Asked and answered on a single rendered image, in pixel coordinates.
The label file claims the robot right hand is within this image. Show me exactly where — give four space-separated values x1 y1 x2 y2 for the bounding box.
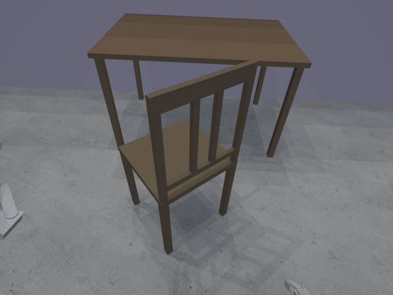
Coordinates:
284 279 310 295

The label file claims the robot left hand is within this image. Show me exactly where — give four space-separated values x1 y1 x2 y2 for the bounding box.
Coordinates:
0 139 23 240

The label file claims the table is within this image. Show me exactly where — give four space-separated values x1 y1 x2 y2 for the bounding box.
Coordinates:
87 14 312 157

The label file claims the chair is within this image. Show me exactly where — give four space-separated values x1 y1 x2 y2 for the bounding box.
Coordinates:
119 59 258 255

